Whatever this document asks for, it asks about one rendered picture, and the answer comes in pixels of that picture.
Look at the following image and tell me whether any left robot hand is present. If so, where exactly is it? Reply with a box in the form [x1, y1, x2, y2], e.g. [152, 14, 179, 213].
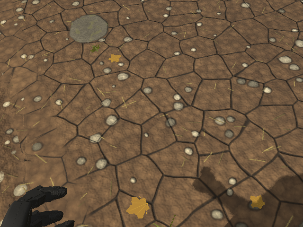
[0, 185, 75, 227]

